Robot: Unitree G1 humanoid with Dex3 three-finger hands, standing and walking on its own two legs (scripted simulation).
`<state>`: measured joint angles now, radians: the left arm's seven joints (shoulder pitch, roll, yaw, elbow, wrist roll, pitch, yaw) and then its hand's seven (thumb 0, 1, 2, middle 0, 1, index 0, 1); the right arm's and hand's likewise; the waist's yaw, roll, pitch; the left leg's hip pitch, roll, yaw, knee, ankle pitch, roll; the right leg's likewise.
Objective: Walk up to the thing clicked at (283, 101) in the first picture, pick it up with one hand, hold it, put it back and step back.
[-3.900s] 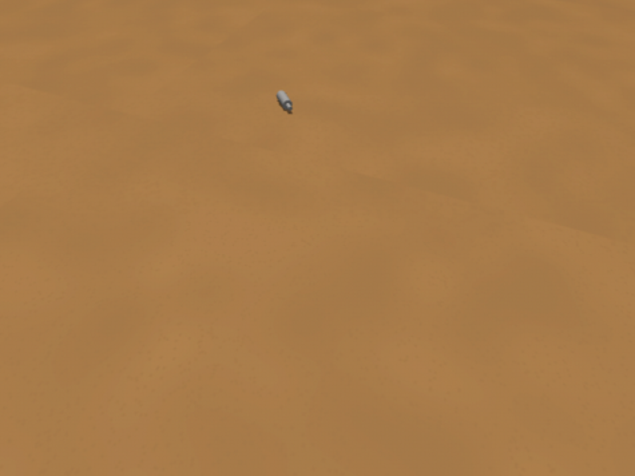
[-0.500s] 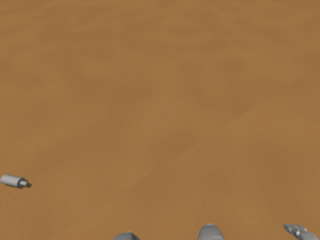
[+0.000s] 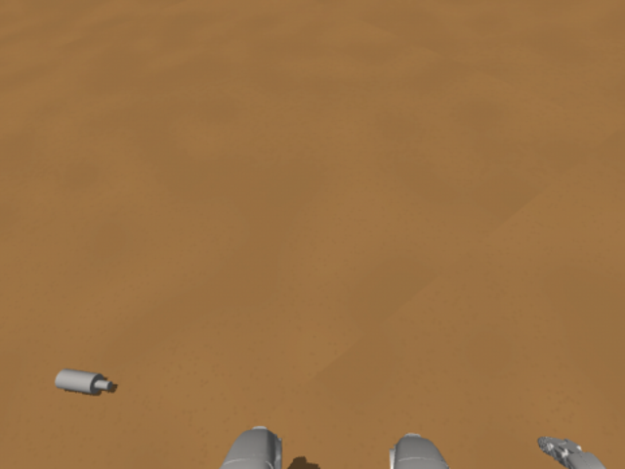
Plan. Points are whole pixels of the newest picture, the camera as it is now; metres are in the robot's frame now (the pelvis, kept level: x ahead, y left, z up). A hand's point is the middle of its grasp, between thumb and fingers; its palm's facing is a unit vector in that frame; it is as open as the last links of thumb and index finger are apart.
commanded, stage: walk up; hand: left
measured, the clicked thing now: (86, 381) +0.47 +0.79 -0.71
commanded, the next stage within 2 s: none
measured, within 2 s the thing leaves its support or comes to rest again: neither
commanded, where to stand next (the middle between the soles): +0.06 +0.68 m, yaw -13 degrees
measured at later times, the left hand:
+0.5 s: hand out of the picture +0.08 +0.51 -0.11, palm faces -0.07 -0.81 -0.58, open 7.4 cm
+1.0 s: hand out of the picture +0.08 +0.75 -0.12, palm faces -0.12 -0.80 -0.58, open 7.4 cm
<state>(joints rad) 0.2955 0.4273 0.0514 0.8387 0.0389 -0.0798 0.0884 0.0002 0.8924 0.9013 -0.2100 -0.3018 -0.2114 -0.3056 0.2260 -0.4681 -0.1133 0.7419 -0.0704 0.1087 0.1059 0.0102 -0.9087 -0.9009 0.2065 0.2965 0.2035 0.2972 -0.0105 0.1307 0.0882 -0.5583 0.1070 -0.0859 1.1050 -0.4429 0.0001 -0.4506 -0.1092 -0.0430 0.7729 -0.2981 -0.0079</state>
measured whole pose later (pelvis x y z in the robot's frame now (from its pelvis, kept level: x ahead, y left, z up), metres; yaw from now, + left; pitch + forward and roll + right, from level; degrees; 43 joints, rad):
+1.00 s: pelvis -0.01 +0.44 -0.01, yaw -6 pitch -2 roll -2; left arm 0.33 0.43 0.05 0.85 0.01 -0.09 0.11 0.00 0.90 0.90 -0.20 -0.30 -0.21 -0.30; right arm 0.26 -0.44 -0.09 0.68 -0.07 0.11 0.06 0.01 -0.91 -0.90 0.21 0.30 0.20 0.30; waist -0.03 0.11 0.14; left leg -0.49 -0.01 0.04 1.00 -0.47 0.05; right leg -0.47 0.02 -0.11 0.85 -0.35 -0.06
